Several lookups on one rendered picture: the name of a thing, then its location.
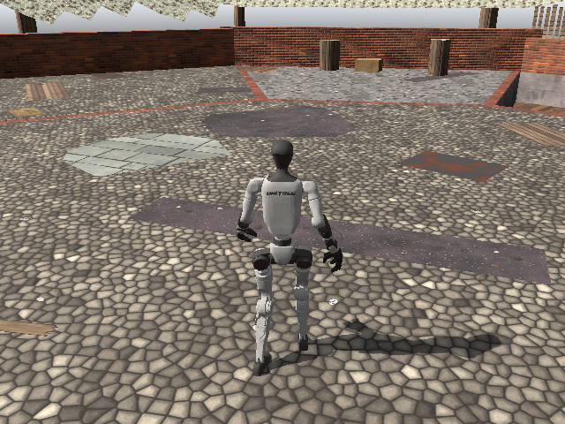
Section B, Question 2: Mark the right robot forearm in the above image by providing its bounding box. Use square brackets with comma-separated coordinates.
[318, 214, 339, 254]

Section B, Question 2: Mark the left robot forearm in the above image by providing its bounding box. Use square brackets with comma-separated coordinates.
[237, 210, 249, 234]

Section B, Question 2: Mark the robot right thigh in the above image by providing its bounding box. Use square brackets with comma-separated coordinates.
[294, 246, 313, 302]

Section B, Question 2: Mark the right robot hand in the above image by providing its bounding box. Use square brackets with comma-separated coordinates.
[323, 248, 343, 273]

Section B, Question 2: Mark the robot right upper arm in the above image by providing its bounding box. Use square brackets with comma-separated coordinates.
[300, 178, 326, 229]

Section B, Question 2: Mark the left robot hand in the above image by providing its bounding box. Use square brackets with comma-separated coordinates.
[237, 227, 257, 242]

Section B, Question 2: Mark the left robot shin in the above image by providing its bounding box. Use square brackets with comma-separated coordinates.
[255, 299, 271, 363]

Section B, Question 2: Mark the robot left upper arm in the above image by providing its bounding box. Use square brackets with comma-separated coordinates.
[240, 178, 264, 224]

